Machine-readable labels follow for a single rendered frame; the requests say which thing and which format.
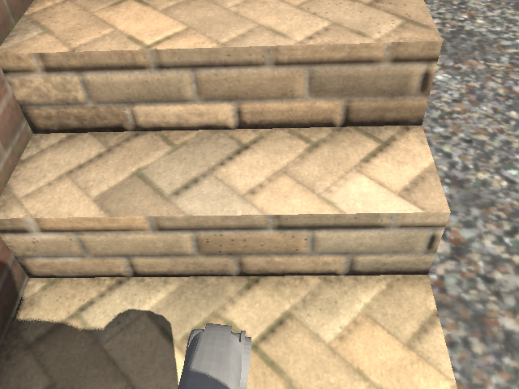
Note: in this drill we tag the left robot shin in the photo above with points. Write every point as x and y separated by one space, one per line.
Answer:
193 333

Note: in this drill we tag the left robot thigh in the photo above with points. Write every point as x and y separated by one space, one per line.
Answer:
217 358

